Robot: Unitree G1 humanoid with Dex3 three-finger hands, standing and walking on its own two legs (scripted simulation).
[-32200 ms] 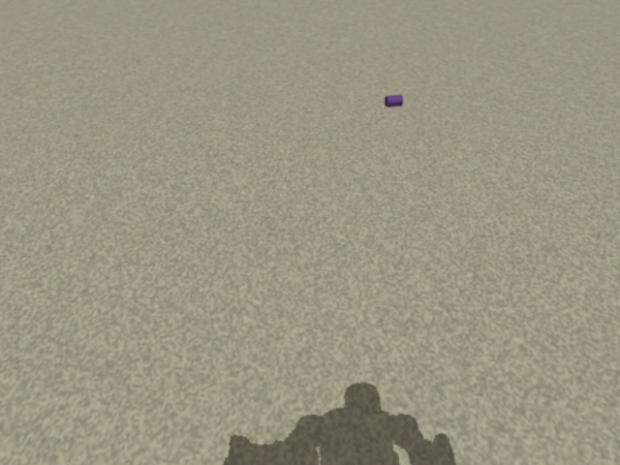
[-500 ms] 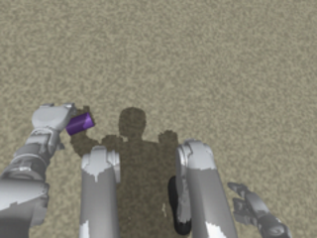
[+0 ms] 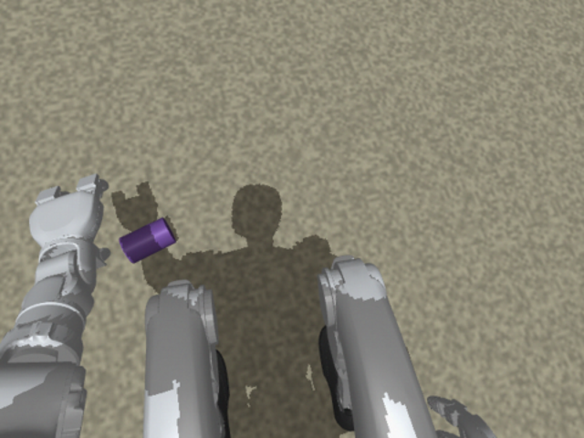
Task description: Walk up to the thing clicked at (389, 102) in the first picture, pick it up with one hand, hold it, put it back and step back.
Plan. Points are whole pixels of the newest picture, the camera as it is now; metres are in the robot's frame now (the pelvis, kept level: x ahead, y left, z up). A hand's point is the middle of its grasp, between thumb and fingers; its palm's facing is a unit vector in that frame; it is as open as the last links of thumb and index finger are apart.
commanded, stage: home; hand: left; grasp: from above
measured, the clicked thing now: (148, 240) +0.44 +0.24 -0.35
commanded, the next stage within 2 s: none
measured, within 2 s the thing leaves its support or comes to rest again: neither
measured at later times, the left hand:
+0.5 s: hand (16, 363) +0.25 +0.22 +0.08, palm faces -0.14 -0.82 -0.56, open 7.4 cm
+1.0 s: hand out of the picture +0.23 +0.20 +0.28, palm faces +0.16 -0.96 -0.21, open 7.4 cm
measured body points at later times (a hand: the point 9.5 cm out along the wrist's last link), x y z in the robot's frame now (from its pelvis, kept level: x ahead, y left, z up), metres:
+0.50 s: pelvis +0.01 +0.00 +0.18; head +0.13 +0.03 +0.61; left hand +0.25 +0.26 +0.11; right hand +0.26 -0.23 +0.10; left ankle +0.07 +0.13 -0.35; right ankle +0.09 -0.14 -0.35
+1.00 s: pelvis +0.07 +0.01 +0.32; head +0.09 +0.01 +0.77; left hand +0.21 +0.25 +0.30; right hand +0.23 -0.23 +0.25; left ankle +0.07 +0.13 -0.35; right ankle +0.09 -0.14 -0.35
